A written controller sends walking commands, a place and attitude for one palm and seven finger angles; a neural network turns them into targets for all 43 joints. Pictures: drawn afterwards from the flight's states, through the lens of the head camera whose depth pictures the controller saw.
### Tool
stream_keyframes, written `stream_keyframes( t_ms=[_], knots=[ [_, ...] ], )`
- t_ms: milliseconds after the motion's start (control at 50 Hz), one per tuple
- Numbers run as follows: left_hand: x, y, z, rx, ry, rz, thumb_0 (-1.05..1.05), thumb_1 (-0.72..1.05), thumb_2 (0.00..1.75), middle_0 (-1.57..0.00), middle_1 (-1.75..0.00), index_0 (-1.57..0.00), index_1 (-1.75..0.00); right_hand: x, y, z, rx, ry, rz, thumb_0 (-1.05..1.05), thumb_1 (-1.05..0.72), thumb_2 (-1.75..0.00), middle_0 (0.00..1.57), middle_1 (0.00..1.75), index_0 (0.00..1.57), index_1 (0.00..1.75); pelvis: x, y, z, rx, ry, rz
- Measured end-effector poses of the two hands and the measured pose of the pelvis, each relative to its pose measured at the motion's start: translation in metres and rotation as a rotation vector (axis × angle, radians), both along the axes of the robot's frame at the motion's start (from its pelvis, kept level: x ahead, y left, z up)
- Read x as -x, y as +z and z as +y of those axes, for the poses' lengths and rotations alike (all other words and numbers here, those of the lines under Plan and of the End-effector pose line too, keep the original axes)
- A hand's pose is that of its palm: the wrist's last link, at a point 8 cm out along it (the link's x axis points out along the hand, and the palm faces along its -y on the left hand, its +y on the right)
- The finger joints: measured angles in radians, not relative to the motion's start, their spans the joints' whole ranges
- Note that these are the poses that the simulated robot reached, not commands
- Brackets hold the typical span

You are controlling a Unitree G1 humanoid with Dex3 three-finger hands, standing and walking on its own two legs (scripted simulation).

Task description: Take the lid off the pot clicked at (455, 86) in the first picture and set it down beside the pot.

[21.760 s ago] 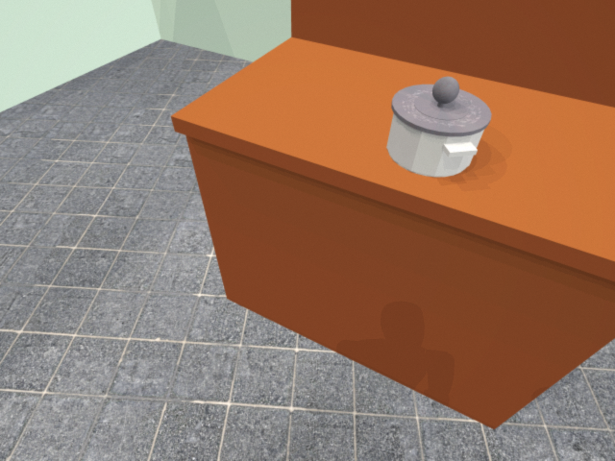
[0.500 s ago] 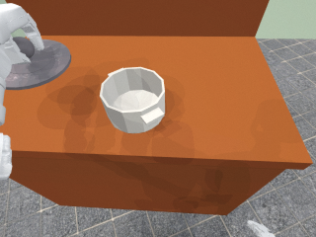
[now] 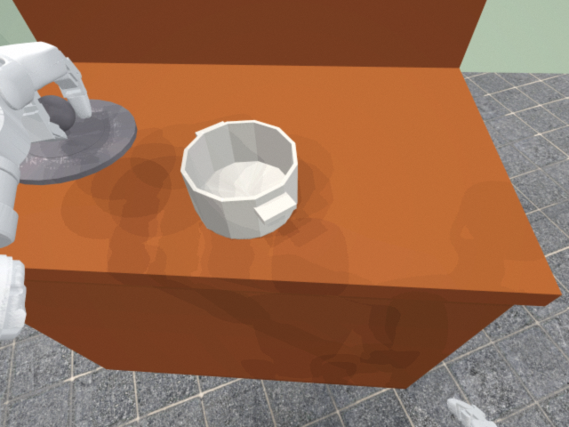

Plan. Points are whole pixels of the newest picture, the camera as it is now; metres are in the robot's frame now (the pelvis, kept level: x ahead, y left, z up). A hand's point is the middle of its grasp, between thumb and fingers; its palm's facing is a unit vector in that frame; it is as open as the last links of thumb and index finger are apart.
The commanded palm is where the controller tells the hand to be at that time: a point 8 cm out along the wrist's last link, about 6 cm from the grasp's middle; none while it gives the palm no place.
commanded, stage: lower the lid onto the table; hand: left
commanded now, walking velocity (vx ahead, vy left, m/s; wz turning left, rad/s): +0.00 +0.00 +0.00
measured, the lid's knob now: (54, 114) +0.47 +0.30 +0.20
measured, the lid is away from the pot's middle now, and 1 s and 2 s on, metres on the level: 0.23 0.22 0.23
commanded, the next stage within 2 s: open the fingers wide in 1.78 s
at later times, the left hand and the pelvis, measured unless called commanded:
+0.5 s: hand (61, 138) +0.44 +0.29 +0.18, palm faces -0.35 -0.09 -0.93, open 7.3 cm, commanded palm +0.44 +0.30 +0.26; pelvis +0.00 +0.00 +0.00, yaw +0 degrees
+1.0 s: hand (75, 157) +0.44 +0.29 +0.15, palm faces -0.39 -0.09 -0.92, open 7.3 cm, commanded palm +0.44 +0.29 +0.23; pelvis +0.00 +0.01 +0.00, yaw +0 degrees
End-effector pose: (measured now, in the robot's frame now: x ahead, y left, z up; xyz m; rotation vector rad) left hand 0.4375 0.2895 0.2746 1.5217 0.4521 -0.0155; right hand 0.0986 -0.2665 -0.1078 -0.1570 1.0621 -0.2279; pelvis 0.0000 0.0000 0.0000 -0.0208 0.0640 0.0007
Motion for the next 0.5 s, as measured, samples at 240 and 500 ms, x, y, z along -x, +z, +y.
stream_keyframes(
  t_ms=[240,500],
  knots=[
    [-0.004,-0.015,-0.005,0.024,-0.045,0.012,0.0,0.19,0.86,-0.76,-0.84,-0.76,-0.85,0.003,-0.001,0.001,-0.001,-0.008,0.01,0.01,-0.91,-0.9,0.2,0.3,0.2,0.3,-0.002,0.0,0.002,0.0,-0.002,0.002],
    [-0.007,-0.037,0.004,0.041,-0.038,0.062,0.0,0.19,0.85,-0.76,-0.84,-0.76,-0.85,0.01,0.0,0.0,0.008,-0.02,0.037,0.01,-0.91,-0.9,0.2,0.3,0.2,0.3,-0.003,0.0,0.003,0.003,-0.004,0.01]
  ],
)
